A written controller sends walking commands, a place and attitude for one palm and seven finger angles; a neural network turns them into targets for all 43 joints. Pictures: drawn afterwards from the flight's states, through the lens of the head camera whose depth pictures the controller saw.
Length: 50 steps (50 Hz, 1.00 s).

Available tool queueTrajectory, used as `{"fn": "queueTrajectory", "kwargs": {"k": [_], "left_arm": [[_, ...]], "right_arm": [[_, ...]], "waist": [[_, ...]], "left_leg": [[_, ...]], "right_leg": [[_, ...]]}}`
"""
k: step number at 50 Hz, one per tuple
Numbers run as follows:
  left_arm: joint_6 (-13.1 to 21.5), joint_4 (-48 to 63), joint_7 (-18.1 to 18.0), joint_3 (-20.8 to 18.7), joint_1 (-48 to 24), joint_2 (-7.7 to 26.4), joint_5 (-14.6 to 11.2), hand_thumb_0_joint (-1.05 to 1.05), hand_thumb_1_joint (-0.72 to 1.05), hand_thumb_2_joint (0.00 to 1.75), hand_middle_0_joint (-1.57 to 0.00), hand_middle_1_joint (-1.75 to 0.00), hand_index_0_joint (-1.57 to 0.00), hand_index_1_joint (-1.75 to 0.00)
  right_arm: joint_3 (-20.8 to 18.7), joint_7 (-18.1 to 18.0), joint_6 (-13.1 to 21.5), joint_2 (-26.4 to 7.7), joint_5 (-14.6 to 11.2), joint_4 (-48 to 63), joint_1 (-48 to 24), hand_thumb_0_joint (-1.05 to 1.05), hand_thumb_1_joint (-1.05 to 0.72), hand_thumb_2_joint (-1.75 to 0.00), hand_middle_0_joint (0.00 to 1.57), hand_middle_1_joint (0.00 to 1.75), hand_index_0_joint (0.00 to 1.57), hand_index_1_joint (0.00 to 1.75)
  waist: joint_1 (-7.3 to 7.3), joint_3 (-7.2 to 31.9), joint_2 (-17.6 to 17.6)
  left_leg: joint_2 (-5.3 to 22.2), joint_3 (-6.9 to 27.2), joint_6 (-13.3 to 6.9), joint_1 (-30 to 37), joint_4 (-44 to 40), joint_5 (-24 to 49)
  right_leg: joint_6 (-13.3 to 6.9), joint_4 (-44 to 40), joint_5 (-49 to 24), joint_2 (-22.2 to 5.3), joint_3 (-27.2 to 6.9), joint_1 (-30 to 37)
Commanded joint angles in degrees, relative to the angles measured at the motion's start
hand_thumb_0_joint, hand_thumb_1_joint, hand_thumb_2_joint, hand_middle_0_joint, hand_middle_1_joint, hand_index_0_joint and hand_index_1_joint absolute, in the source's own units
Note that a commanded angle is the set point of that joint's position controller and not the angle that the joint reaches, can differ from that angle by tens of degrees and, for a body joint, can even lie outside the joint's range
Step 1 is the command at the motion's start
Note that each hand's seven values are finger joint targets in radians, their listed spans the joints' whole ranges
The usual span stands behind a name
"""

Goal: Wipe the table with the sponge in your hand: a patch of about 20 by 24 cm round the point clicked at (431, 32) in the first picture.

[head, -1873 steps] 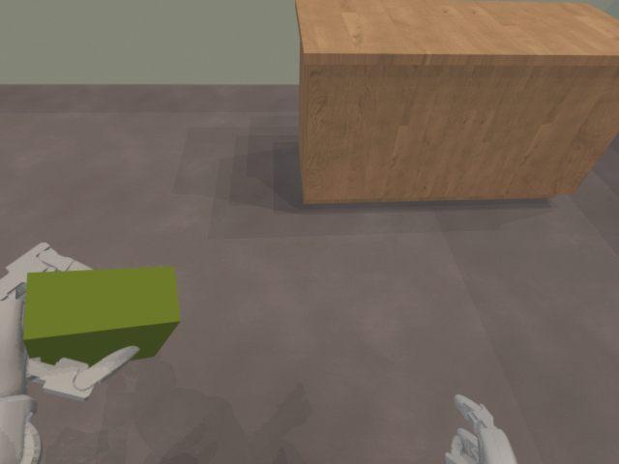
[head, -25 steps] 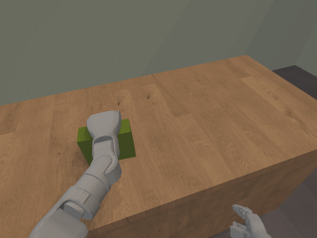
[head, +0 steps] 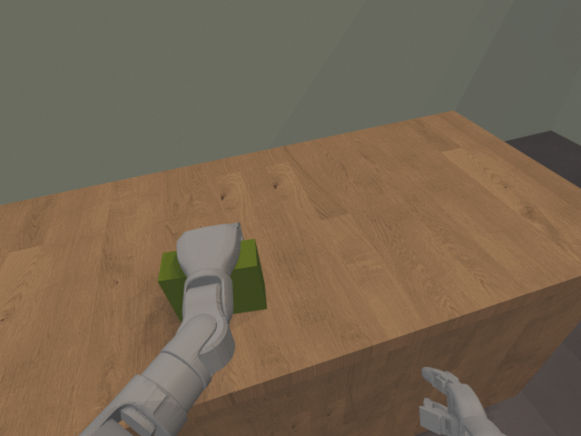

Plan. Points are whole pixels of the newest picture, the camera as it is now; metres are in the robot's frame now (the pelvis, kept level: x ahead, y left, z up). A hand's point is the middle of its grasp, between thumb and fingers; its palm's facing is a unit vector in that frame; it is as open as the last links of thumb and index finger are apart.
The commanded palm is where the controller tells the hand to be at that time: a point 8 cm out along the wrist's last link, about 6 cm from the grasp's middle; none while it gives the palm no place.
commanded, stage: wipe back along the third lane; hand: left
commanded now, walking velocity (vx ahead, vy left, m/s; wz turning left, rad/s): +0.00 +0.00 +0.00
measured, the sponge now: (219, 288) +0.33 +0.16 +0.03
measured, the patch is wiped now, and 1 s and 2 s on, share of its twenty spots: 1.00 1.00 1.00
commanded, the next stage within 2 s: slide back across to the middle lane in 0.18 s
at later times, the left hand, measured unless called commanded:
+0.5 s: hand (214, 282) +0.31 +0.15 +0.08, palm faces +0.09 -0.14 -0.99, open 9.7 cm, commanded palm +0.25 +0.16 +0.12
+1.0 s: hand (174, 298) +0.28 +0.20 +0.08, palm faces +0.06 -0.12 -0.99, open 9.7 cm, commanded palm +0.23 +0.21 +0.13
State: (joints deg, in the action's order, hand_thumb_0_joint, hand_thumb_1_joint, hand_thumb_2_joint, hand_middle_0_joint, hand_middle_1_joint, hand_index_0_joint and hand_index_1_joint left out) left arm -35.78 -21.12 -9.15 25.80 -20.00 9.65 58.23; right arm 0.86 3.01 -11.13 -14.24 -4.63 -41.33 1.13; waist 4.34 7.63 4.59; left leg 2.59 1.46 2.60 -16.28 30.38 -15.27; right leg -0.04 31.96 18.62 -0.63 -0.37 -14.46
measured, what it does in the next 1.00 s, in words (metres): stands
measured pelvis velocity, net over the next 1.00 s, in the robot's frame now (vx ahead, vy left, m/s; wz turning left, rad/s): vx -0.01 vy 0.00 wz -0.02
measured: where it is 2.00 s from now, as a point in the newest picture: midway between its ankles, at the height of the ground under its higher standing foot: outside the picture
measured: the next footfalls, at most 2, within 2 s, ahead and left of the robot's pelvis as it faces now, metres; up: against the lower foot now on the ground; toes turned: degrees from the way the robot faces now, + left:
none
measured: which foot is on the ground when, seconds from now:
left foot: down 0.00-1.00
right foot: down 0.00-1.00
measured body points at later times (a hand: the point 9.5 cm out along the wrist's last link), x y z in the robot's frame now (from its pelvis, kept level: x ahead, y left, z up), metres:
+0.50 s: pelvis -0.01 +0.00 +0.00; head -0.05 -0.04 +0.45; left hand +0.30 +0.16 +0.13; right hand +0.22 -0.21 -0.08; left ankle +0.01 +0.16 -0.73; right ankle -0.02 -0.12 -0.73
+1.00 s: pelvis -0.01 +0.00 +0.00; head -0.05 -0.04 +0.45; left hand +0.27 +0.21 +0.14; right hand +0.22 -0.21 -0.08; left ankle +0.01 +0.16 -0.73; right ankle -0.02 -0.12 -0.73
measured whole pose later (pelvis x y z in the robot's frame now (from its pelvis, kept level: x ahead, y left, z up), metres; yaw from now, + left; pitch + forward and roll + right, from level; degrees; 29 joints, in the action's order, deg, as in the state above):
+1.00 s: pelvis -0.01 +0.00 +0.00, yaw -1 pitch -2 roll +1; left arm -32.0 -1.8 -4.1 17.1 -4.5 17.5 56.8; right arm 1.9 0.2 -6.5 -14.7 -3.6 -41.2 0.7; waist 5.2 4.0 5.0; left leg 3.1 0.2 2.5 -12.1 28.2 -14.1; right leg -0.1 30.5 17.3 -0.2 -1.7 -11.2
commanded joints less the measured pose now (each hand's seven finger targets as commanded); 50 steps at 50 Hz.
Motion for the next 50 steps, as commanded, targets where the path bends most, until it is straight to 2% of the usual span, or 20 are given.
{"fn": "queueTrajectory", "kwargs": {"k": [1, 13, 15, 17, 18, 21, 22, 23, 25, 27, 28, 31, 32, 33, 37, 39, 42, 46, 47, 50], "left_arm": [[-1.33, 7.99, 1.66, -1.96, -5.67, -0.94, -3.45, 0.0, 0.1, 1.3, -1.2, -1.6, -1.2, -1.6], [-2.22, 13.25, 2.12, -0.45, -2.73, -0.82, -2.59, 0.0, 0.1, 1.3, -1.2, -1.6, -1.2, -1.6], [-1.87, 12.49, 1.94, -1.43, -3.57, -0.02, -2.65, 0.0, 0.1, 1.3, -1.2, -1.6, -1.2, -1.6], [-1.5, 14.03, 1.42, -6.51, -4.64, 5.02, -2.71, 0.0, 0.1, 1.3, -1.2, -1.6, -1.2, -1.6], [-1.51, 14.94, 1.34, -4.55, -4.72, 3.14, -2.76, 0.0, 0.1, 1.3, -1.2, -1.6, -1.2, -1.6], [-1.3, 16.34, 1.5, -5.98, -1.79, 4.76, -2.25, 0.0, 0.1, 1.3, -1.2, -1.6, -1.2, -1.6], [-0.96, 17.07, 1.47, -9.31, -1.14, 7.92, -2.33, 0.0, 0.1, 1.3, -1.2, -1.6, -1.2, -1.6], [-0.87, 17.82, 1.75, -6.55, -2.05, 5.65, -2.02, 0.0, 0.1, 1.3, -1.2, -1.6, -1.2, -1.6], [-0.56, 17.8, 1.98, -8.17, -1.02, 7.47, -1.65, 0.0, 0.1, 1.3, -1.2, -1.6, -1.2, -1.6], [0.04, 20.89, 2.06, -12.63, -0.01, 12.34, -1.9, 0.0, 0.1, 1.3, -1.2, -1.6, -1.2, -1.6], [0.06, 21.53, 2.28, -9.81, -0.46, 9.48, -1.67, 0.0, 0.1, 1.3, -1.2, -1.6, -1.2, -1.6], [0.56, 23.2, 2.78, -11.39, 0.64, 11.36, -1.82, 0.0, 0.1, 1.3, -1.2, -1.6, -1.2, -1.6], [0.74, 24.51, 2.78, -14.03, 0.53, 14.46, -1.93, 0.0, 0.1, 1.3, -1.2, -1.6, -1.2, -1.6], [0.8, 25.11, 3.03, -11.41, -0.48, 11.77, -1.56, 0.0, 0.1, 1.3, -1.2, -1.6, -1.2, -1.6], [1.68, 25.9, 3.73, -13.47, 3.59, 14.11, -1.34, 0.0, 0.1, 1.3, -1.2, -1.6, -1.2, -1.6], [1.94, 26.05, 4.13, -11.7, 4.73, 12.01, -1.33, 0.0, 0.1, 1.3, -1.2, -1.6, -1.2, -1.6], [2.43, 26.68, 4.38, -14.14, 3.56, 15.4, -1.01, 0.0, 0.1, 1.3, -1.2, -1.6, -1.2, -1.6], [2.85, 25.66, 4.67, -13.26, 5.65, 13.81, -1.06, 0.0, 0.1, 1.3, -1.2, -1.6, -1.2, -1.6], [3.0, 25.95, 4.46, -15.96, 4.67, 17.13, -0.81, 0.0, 0.1, 1.3, -1.2, -1.6, -1.2, -1.6], [3.07, 23.61, 4.5, -16.88, 6.22, 17.34, -0.68, 0.0, 0.1, 1.3, -1.2, -1.6, -1.2, -1.6]], "right_arm": [[-1.82, 0.66, 3.6, -4.78, -0.64, 11.46, -16.41, 0.0, -0.9, -0.9, 0.2, 0.3, 0.2, 0.3], [-1.62, 1.22, 3.77, -4.68, -0.83, 11.87, -17.83, 0.0, -0.9, -0.9, 0.2, 0.3, 0.2, 0.3], [-1.67, 1.01, 4.04, -4.67, -0.79, 11.45, -17.64, 0.0, -0.9, -0.9, 0.2, 0.3, 0.2, 0.3], [-1.74, 0.49, 4.16, -5.0, -0.47, 11.41, -17.91, 0.0, -0.9, -0.9, 0.2, 0.3, 0.2, 0.3], [-1.5, 0.41, 4.45, -4.66, -0.6, 11.96, -18.16, 0.0, -0.9, -0.9, 0.2, 0.3, 0.2, 0.3], [-1.45, 0.33, 4.68, -4.62, -0.4, 11.98, -18.26, 0.0, -0.9, -0.9, 0.2, 0.3, 0.2, 0.3], [-1.65, 0.04, 4.63, -4.93, -0.2, 11.9, -18.07, 0.0, -0.9, -0.9, 0.2, 0.3, 0.2, 0.3], [-1.33, -0.09, 4.75, -4.71, -0.3, 12.42, -18.22, 0.0, -0.9, -0.9, 0.2, 0.3, 0.2, 0.3], [-1.36, -0.37, 4.98, -4.79, -0.2, 12.1, -17.93, 0.0, -0.9, -0.9, 0.2, 0.3, 0.2, 0.3], [-1.48, -0.77, 5.1, -5.27, 0.05, 12.29, -17.83, 0.0, -0.9, -0.9, 0.2, 0.3, 0.2, 0.3], [-1.22, -0.91, 5.25, -4.77, -0.04, 12.67, -18.22, 0.0, -0.9, -0.9, 0.2, 0.3, 0.2, 0.3], [-1.18, -1.35, 5.7, -4.91, 0.14, 12.55, -17.8, 0.0, -0.9, -0.9, 0.2, 0.3, 0.2, 0.3], [-1.27, -1.63, 5.75, -5.34, 0.31, 12.6, -17.75, 0.0, -0.9, -0.9, 0.2, 0.3, 0.2, 0.3], [-1.1, -1.71, 5.95, -4.9, 0.2, 12.85, -17.91, 0.0, -0.9, -0.9, 0.2, 0.3, 0.2, 0.3], [-1.24, -1.92, 6.77, -5.43, 0.45, 12.66, -17.2, 0.0, -0.9, -0.9, 0.2, 0.3, 0.2, 0.3], [-1.07, -1.81, 7.29, -4.94, 0.26, 12.85, -17.13, 0.0, -0.9, -0.9, 0.2, 0.3, 0.2, 0.3], [-1.16, -2.4, 7.67, -5.59, 0.55, 12.52, -16.85, 0.0, -0.9, -0.9, 0.2, 0.3, 0.2, 0.3], [-1.04, -2.58, 8.36, -5.25, 0.46, 12.32, -16.98, 0.0, -0.9, -0.9, 0.2, 0.3, 0.2, 0.3], [-1.17, -2.87, 8.48, -5.74, 0.63, 12.19, -16.5, 0.0, -0.9, -0.9, 0.2, 0.3, 0.2, 0.3], [-0.99, -3.2, 8.93, -5.66, 0.6, 11.7, -16.3, 0.0, -0.9, -0.9, 0.2, 0.3, 0.2, 0.3]], "waist": [[0.71, 5.83, -11.71], [0.78, 4.23, -10.38], [0.98, 3.66, -10.71], [1.79, 5.08, -10.19], [1.65, 6.48, -9.87], [2.06, 6.05, -9.62], [2.35, 5.93, -10.36], [1.78, 5.51, -9.78], [1.94, 4.07, -9.52], [2.57, 4.93, -8.29], [2.17, 5.07, -7.61], [2.3, 4.59, -7.68], [2.51, 4.56, -6.95], [2.07, 5.05, -6.3], [2.45, 4.58, -6.87], [2.14, 4.59, -7.78], [2.22, 3.6, -7.53], [2.43, 3.14, -7.48], [2.68, 3.43, -6.86], [2.87, 2.87, -7.59]], "left_leg": [[-3.4, -3.99, -4.04, 5.6, -1.69, 12.82], [-3.31, -3.64, -4.1, 5.86, -2.28, 10.34], [-3.31, -3.47, -4.09, 5.72, -2.34, 9.84], [-3.39, -3.01, -4.03, 5.86, -2.77, 9.94], [-3.51, -3.64, -4.18, 6.33, -2.6, 10.4], [-3.57, -3.5, -4.02, 6.88, -2.37, 12.15], [-3.47, -2.95, -4.03, 6.8, -2.7, 11.79], [-3.53, -3.47, -4.23, 7.07, -2.69, 11.38], [-3.47, -3.21, -4.11, 7.19, -2.74, 11.35], [-3.54, -2.72, -4.1, 7.44, -3.14, 11.68], [-3.66, -3.36, -4.23, 7.86, -3.04, 11.79], [-3.6, -2.97, -4.26, 8.43, -3.15, 12.5], [-3.55, -2.53, -4.24, 8.45, -3.55, 12.0], [-3.59, -2.96, -4.33, 8.82, -3.44, 12.18], [-3.72, -2.38, -4.37, 9.08, -3.46, 12.65], [-3.76, -2.48, -4.49, 9.03, -3.26, 13.44], [-3.64, -2.0, -4.5, 9.09, -3.83, 11.73], [-3.75, -2.06, -4.43, 8.96, -3.9, 12.1], [-3.68, -1.82, -4.48, 9.12, -4.15, 11.45], [-3.82, -1.96, -4.4, 8.62, -3.93, 11.81]], "right_leg": [[-3.2, -5.63, -19.01, 1.86, 2.26, 2.24], [-3.4, -5.68, -13.52, 2.3, 1.67, 0.79], [-3.42, -5.96, -12.85, 2.36, 1.52, 0.38], [-3.69, -6.11, -12.66, 2.42, 0.61, 1.54], [-3.42, -5.64, -13.36, 2.09, 1.33, 2.36], [-3.49, -5.81, -15.29, 2.14, 0.84, 2.9], [-3.65, -6.46, -14.08, 2.27, -0.07, 3.06], [-3.4, -6.56, -13.36, 2.05, 0.45, 2.57], [-3.51, -7.02, -12.68, 2.22, -0.01, 1.98], [-3.8, -7.11, -13.03, 2.27, -1.09, 3.23], [-3.55, -7.06, -12.88, 2.07, -0.51, 3.04], [-3.62, -7.53, -13.72, 2.17, -1.0, 3.06], [-3.85, -7.78, -12.69, 2.24, -1.73, 3.28], [-3.68, -7.44, -12.46, 2.11, -0.83, 3.06], [-3.89, -7.81, -13.61, 2.31, -2.0, 3.3], [-3.66, -7.37, -15.27, 2.23, -1.28, 3.47], [-3.77, -8.29, -12.25, 2.28, -2.25, 2.56], [-3.57, -8.08, -12.87, 2.21, -1.3, 2.52], [-3.84, -8.24, -11.4, 2.27, -2.05, 2.54], [-3.63, -8.06, -12.22, 2.31, -1.65, 2.66]]}}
